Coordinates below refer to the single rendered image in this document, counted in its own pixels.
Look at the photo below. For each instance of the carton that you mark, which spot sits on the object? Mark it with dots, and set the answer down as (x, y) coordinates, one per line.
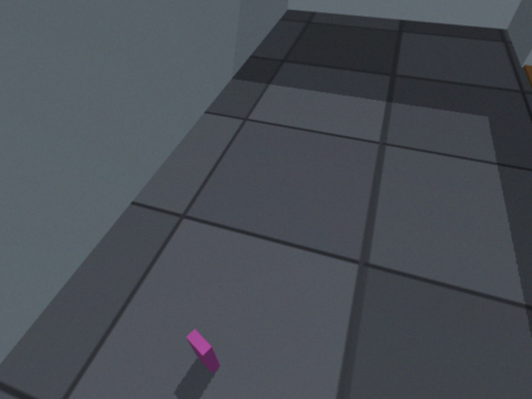
(203, 351)

